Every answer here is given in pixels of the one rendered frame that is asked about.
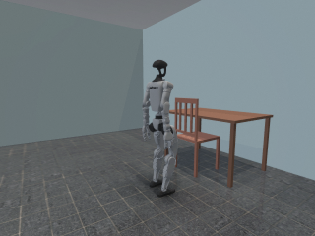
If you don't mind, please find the chair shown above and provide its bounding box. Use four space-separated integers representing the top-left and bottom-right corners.
174 97 221 178

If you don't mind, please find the robot right hand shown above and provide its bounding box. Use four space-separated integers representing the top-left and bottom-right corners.
163 131 173 150

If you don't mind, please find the left robot upper arm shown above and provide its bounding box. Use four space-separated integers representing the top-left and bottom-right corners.
143 82 151 107

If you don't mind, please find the robot left hand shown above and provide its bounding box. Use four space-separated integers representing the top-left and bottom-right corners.
142 125 151 141

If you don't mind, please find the right robot upper arm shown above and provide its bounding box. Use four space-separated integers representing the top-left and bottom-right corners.
160 81 174 109

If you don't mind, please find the robot left forearm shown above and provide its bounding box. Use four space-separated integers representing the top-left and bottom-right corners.
142 104 150 125

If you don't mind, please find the right robot shin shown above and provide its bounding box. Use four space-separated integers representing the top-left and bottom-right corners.
161 157 176 192

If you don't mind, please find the robot left thigh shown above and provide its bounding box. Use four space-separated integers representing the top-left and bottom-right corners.
149 123 164 158

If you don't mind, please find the table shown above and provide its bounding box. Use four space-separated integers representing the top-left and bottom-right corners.
164 107 274 188

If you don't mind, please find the robot right forearm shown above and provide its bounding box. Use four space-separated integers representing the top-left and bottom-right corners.
161 102 171 132

